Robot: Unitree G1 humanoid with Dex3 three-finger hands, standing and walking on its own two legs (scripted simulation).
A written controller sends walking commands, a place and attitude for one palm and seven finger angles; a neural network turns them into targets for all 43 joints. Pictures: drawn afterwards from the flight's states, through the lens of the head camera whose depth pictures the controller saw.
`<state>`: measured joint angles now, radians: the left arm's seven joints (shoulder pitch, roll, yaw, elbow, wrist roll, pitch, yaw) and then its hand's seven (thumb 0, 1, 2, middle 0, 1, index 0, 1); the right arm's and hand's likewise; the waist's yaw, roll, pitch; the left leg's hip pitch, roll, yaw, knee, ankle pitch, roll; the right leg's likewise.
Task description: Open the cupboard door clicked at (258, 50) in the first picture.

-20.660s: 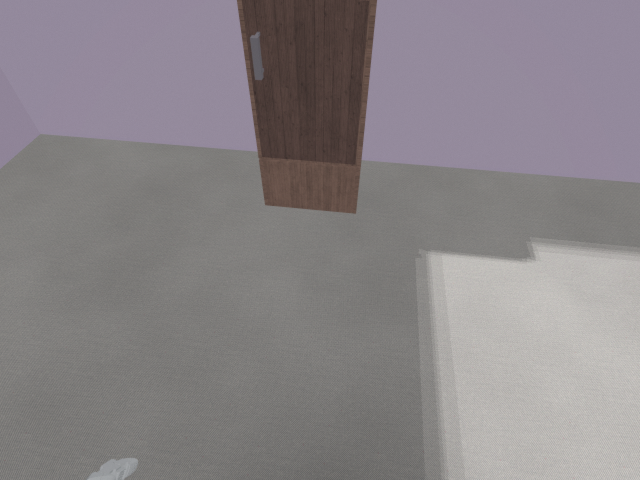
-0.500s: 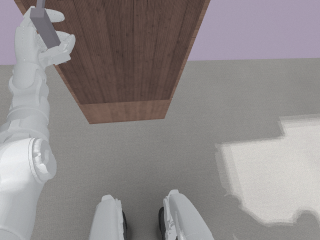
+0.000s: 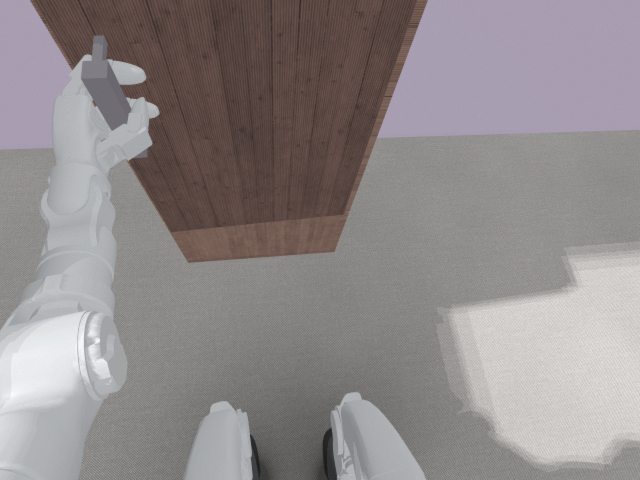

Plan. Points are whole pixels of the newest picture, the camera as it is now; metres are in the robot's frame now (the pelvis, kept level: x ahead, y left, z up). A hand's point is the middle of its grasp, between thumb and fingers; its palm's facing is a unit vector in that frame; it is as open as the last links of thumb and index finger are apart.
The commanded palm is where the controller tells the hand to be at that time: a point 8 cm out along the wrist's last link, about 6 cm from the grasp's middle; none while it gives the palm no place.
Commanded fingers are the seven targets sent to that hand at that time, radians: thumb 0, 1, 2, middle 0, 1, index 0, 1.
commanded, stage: pull the door open along its arc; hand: left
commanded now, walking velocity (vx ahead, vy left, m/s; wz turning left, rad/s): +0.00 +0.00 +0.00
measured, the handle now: (119, 101) +0.57 +0.19 +0.05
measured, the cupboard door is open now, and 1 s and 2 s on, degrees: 3 46 46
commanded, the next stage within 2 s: open thumb and fingers to let go in 0.80 s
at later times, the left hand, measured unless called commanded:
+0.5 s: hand (202, 233) +0.39 +0.09 +0.06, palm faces +0.39 -0.92 +0.04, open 5.8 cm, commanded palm +0.33 +0.13 +0.05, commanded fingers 0.00 0.90 0.90 -0.40 -1.35 -0.40 -1.35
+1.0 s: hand (284, 301) +0.31 +0.01 +0.06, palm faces +0.35 -0.94 -0.03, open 6.2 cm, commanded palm +0.26 +0.07 +0.05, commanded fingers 0.00 0.48 0.72 -0.37 -1.30 -0.37 -1.30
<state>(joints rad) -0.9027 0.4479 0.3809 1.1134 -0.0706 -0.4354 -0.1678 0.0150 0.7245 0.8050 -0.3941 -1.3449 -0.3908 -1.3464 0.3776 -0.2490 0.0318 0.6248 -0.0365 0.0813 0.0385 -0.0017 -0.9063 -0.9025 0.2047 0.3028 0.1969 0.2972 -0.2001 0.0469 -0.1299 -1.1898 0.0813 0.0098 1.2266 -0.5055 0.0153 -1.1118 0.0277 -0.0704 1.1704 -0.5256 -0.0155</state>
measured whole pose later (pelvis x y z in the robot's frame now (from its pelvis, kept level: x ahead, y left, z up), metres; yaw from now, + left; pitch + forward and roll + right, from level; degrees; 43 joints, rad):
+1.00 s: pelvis +0.00 -0.06 +0.02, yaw +5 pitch +16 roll +2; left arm -0.02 -0.11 -0.23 0.38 0.11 -0.43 0.58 0.01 0.64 0.75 -0.39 -1.34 -0.37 -1.34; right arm 0.16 -0.18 0.00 0.61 -0.09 -0.04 0.02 0.01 -0.91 -0.90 0.20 0.30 0.20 0.30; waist -0.03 0.03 -0.15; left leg -0.91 0.04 -0.03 1.09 -0.45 -0.04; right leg -0.86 -0.01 -0.11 1.14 -0.56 -0.09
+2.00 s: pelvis -0.01 -0.03 +0.01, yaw +5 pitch +16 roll +0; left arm 0.04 0.06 -0.29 0.24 0.04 -0.42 0.13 -0.01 -0.50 0.31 -0.21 -0.38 -0.13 -0.40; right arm 0.21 -0.20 0.00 0.54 -0.04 -0.03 0.03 0.01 -0.91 -0.90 0.20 0.30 0.20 0.30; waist -0.02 0.05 -0.14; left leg -0.97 0.02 -0.03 1.17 -0.47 -0.02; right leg -0.90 -0.03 -0.10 1.19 -0.57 -0.05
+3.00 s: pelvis +0.01 -0.03 +0.00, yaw +4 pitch +17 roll +0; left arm 0.50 0.13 -0.06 -0.11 -0.13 -0.43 -0.09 -0.01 -0.50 0.31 -0.17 -0.30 -0.19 -0.32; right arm 0.23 -0.21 -0.01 0.43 0.00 -0.01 -0.02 0.01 -0.91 -0.90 0.20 0.30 0.20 0.30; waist -0.01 0.02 -0.17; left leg -0.99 0.04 -0.02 1.22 -0.53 -0.03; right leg -0.92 -0.01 -0.09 1.23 -0.61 -0.06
